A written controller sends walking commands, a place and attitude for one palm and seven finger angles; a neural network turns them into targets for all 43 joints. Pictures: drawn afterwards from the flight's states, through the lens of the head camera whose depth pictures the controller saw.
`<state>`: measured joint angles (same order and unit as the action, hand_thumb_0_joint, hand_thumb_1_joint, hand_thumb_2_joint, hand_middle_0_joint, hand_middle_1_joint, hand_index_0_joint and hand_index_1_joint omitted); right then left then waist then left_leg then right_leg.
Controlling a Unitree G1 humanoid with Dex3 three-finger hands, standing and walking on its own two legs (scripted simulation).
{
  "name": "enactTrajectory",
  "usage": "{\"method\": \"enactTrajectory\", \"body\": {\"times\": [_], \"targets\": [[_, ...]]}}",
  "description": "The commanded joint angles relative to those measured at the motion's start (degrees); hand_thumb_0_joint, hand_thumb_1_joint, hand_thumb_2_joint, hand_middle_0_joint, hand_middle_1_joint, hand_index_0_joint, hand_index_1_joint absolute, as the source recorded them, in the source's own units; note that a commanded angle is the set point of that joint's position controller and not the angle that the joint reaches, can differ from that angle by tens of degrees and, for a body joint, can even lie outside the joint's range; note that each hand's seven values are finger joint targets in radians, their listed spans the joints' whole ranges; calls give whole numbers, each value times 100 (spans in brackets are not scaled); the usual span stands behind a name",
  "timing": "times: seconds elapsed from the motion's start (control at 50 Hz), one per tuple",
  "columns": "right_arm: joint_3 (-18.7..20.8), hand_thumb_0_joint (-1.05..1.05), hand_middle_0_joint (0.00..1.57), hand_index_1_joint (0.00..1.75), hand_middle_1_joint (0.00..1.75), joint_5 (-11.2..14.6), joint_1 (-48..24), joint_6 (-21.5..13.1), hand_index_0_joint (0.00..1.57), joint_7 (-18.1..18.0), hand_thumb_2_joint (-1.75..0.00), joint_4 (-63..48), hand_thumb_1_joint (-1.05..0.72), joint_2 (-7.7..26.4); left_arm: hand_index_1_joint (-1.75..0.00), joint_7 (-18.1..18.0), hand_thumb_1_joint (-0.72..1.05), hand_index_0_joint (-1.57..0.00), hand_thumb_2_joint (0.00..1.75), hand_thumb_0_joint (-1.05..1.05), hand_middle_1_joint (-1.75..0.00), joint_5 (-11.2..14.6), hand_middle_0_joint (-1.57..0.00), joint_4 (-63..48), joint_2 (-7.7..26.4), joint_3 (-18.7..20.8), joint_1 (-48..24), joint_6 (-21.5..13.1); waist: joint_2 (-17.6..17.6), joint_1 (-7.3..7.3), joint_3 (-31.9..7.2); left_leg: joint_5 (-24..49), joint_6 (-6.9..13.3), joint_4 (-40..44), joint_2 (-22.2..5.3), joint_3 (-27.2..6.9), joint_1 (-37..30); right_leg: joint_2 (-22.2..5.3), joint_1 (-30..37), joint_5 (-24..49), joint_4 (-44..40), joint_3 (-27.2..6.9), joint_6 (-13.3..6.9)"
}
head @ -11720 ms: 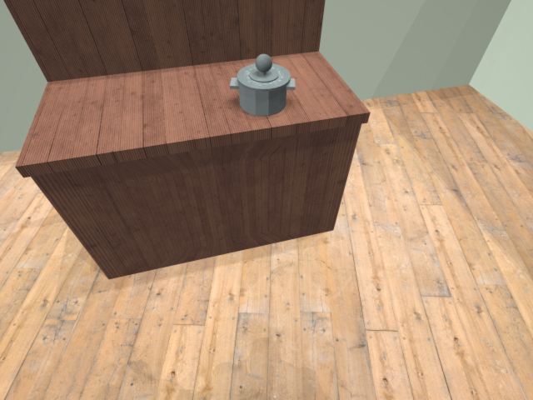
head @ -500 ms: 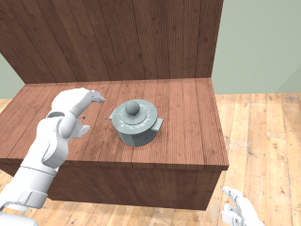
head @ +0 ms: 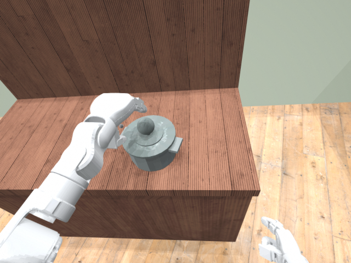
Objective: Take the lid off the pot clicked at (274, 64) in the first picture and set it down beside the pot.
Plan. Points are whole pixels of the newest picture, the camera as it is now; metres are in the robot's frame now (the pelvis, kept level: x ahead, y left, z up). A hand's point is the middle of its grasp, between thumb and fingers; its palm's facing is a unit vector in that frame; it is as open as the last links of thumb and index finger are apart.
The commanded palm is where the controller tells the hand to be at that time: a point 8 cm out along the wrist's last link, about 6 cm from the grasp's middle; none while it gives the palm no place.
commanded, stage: move the open hand above the knob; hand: left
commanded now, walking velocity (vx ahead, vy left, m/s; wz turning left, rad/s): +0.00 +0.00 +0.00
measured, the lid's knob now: (145, 126) +0.47 +0.12 +0.04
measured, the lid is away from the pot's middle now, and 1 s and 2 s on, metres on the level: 0.01 0.01 0.01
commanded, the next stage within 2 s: lower the open fingers around the knob in 1.40 s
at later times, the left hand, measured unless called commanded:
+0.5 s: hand (140, 119) +0.42 +0.11 +0.11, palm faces -0.28 -0.02 -0.96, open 10.4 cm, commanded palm +0.42 +0.12 +0.18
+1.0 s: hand (138, 112) +0.44 +0.12 +0.12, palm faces -0.25 -0.03 -0.97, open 10.4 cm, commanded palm +0.42 +0.12 +0.18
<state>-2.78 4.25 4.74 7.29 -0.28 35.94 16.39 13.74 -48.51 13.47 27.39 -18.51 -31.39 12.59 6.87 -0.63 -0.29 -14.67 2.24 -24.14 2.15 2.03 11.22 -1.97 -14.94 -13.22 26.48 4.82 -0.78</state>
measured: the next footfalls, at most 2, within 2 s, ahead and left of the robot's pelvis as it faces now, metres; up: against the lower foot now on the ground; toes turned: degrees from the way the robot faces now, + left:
none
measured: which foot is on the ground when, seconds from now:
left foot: down 0.00-1.00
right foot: down 0.00-1.00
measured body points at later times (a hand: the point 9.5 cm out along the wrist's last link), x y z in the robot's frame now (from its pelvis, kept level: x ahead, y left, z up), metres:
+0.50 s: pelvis +0.00 +0.00 +0.00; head +0.02 -0.05 +0.44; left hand +0.43 +0.11 +0.16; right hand +0.15 -0.24 -0.13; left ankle -0.02 +0.10 -0.74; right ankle +0.01 -0.11 -0.74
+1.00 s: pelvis +0.00 +0.01 +0.00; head +0.02 -0.03 +0.45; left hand +0.45 +0.12 +0.17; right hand +0.14 -0.23 -0.13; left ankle -0.02 +0.10 -0.74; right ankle +0.01 -0.11 -0.74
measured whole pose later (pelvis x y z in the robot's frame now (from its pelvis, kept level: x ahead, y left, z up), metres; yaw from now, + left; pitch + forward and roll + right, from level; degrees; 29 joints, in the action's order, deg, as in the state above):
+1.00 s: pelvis +0.00 +0.01 +0.00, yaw +0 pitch +5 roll +1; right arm -1.6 4.6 8.5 9.1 0.2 37.8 15.4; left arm 13.1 -49.5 39.6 18.1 -21.9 -50.4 19.1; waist 5.0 1.2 -2.7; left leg -14.6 2.9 -25.0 2.6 2.8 15.5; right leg -2.4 -19.5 -12.9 27.5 3.9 -0.3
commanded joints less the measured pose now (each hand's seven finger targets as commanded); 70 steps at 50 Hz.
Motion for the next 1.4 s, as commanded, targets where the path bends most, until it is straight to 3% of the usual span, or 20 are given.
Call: {"method": "enactTrajectory", "body": {"times": [0.0, 0.06, 0.08, 0.16, 0.18, 0.2, 0.28, 0.36, 0.46, 0.56, 0.64, 0.7, 0.76, 0.84, 0.88, 0.98, 1.06, 1.22, 1.32, 1.38], "targets": [[132, 0, 20, 30, 30, 116, -590, -127, 20, 109, -90, -771, -90, 432, -8, -322, -33, -81, 142, 0, -8, 96, -81, 624, 174, 599, -1537, 484, -1066, -22, -1294, 1567, -74, 248, -96, -233, 190, 43, 767, 1711, -135, -229, -72], [250, 0, 20, 30, 30, 142, -896, -30, 20, 271, -90, -1088, -90, 422, -8, -45, -33, -81, 142, 0, -8, 34, -81, -81, -799, -382, -1953, 571, -877, 183, -1613, 1576, -13, 78, -66, -220, -49, 52, 580, 1747, -77, -243, -117], [267, 0, 20, 30, 30, 132, -842, 3, 20, 271, -90, -1083, -90, 426, -8, 11, -33, -81, 142, 0, -8, -43, -81, -335, -599, -358, -2440, 546, -926, 232, -1910, 1637, 25, 71, -66, -236, -178, 50, 648, 1725, -68, -242, -103], [206, 0, 20, 30, 30, -11, -677, -110, 20, 15, -90, -851, -90, 571, -8, -164, -33, -81, 142, 0, -8, -387, -81, -972, 2217, 1600, -4657, 379, -533, 106, -2795, 1606, 123, 48, 8, -424, -310, 28, 1371, 1903, 2, -493, -136], [139, 0, 20, 30, 30, -15, -517, -211, 20, -67, -90, -807, -90, 458, -8, -233, -33, -81, 142, 0, -8, -415, -81, -842, 2337, 1734, -4739, 298, -597, 53, -3047, 1807, 152, 86, 47, -437, -328, 42, 1652, 2084, 58, -510, -123], [108, 0, 20, 30, 30, 1, -471, -246, 20, -138, -90, -728, -90, 417, -8, -304, -33, -81, 142, 0, -8, -395, -81, -344, 2269, 1775, -4388, 272, -747, 35, -2847, 1824, 142, 103, 25, -393, -203, 30, 1676, 2173, 45, -504, -112], [120, 0, 20, 30, 30, 125, -406, -100, 20, -8, -90, -519, -90, 411, -8, -342, -33, -81, 142, 0, -8, -67, -81, 1784, 88, 429, -2983, 656, -1157, 135, -1469, 1434, -13, 222, -78, -236, 294, 52, 719, 1673, -70, -242, -74], [247, 0, 20, 30, 30, 105, -587, 5, 20, 133, -90, -823, -90, 462, -8, -22, -33, -81, 142, 0, -8, -121, -81, 1327, -782, -406, -3444, 752, -1041, 310, -1758, 1375, 42, 32, -23, -201, 122, 37, 489, 1754, -29, -278, -102], [246, 0, 20, 30, 30, -38, -274, -214, 20, -78, -90, -717, -90, 489, -8, -88, -33, -81, 142, 0, -8, -292, -81, -59, 1563, 1189, -5610, 281, -576, 271, -3292, 2018, 165, -63, 21, -421, -486, 29, 1382, 2424, 73, -488, -126], [138, 0, 20, 30, 30, 97, -16, -101, 20, -124, -90, -304, -90, 496, -8, -409, -33, -81, 142, 0, -8, -240, -81, 2931, 512, 817, -3775, 520, -1550, 171, -1501, 1288, 40, 242, -91, -216, 593, 49, 767, 1712, -68, -299, -75], [251, 0, 20, 30, 30, 58, -345, -44, 20, 104, -90, -729, -90, 448, -8, -235, -33, -81, 142, 0, -8, -230, -81, 1756, -607, -186, -4078, 665, -731, 194, -2294, 1839, 50, 62, -46, -241, -34, 21, 688, 2071, 91, -302, -132], [319, 0, 20, 30, 30, -1, -318, -98, 20, 59, -90, -898, -90, 464, -8, -110, -33, -81, 142, 0, -8, -272, -81, 492, 517, 546, -4867, 476, -700, 219, -3272, 2305, 173, -75, -30, -311, -408, -1, 1348, 2620, 117, -474, -107], [236, 0, 20, 30, 30, 16, -94, -121, 20, -103, -90, -655, -90, 472, -8, -209, -33, -81, 142, 0, -8, -331, -81, 928, 1175, 1064, -5106, 377, -1060, 242, -2849, 1967, 187, 68, -37, -316, -83, 18, 1337, 2481, -6, -446, -98], [230, 0, 20, 30, 30, 93, -88, -119, 20, -73, -90, -463, -90, 439, -8, -355, -33, -81, 142, 0, -8, -307, -81, 2054, 100, 348, -4510, 517, -1099, 264, -1840, 1493, 98, 181, -107, -299, 84, 71, 499, 1702, -57, -271, -122], [270, 0, 20, 30, 30, 70, -157, -98, 20, -3, -90, -547, -90, 424, -8, -311, -33, -81, 142, 0, -8, -199, -81, 1918, -399, 23, -4356, 562, -956, 265, -2092, 1705, 79, 125, -99, -318, -166, 70, 448, 1738, 8, -256, -132], [285, 0, 20, 30, 30, 33, -273, -78, 20, 40, -90, -663, -90, 424, -8, -220, -33, -81, 142, 0, -8, -254, -81, 1039, -105, 72, -5004, 497, -742, 310, -2709, 1897, 95, 45, -81, -378, -451, 58, 667, 1906, 35, -319, -145], [217, 0, 20, 30, 30, 35, -102, -80, 20, -95, -90, -426, -90, 455, -8, -403, -33, -81, 142, 0, -8, -334, -81, 1705, 517, 659, -5290, 517, -1104, 271, -2339, 1553, 90, 174, -102, -356, -80, 66, 681, 1706, -29, -307, -153], [223, 0, 20, 30, 30, 58, -257, -20, 20, 37, -90, -542, -90, 425, -8, -315, -33, -81, 142, 0, -8, -338, -81, 2274, -486, -59, -4299, 730, -1077, 252, -2128, 1855, 40, 89, -126, -277, -33, 59, 519, 1954, 30, -267, -136], [256, 0, 20, 30, 30, 7, -245, -126, 20, -72, -90, -692, -90, 416, -8, -225, -33, -81, 142, 0, -8, -271, -81, 1078, 289, 423, -5348, 546, -840, 272, -2933, 2010, 145, 24, -54, -338, -430, 32, 963, 2240, 45, -397, -137], [215, 0, 20, 30, 30, 8, -99, -164, 20, -163, -90, -528, -90, 425, -8, -294, -33, -81, 142, 0, -8, -355, -81, 1468, 579, 631, -5260, 451, -1079, 287, -2660, 1834, 151, 98, -76, -318, -221, 50, 951, 2150, -31, -378, -120]]}}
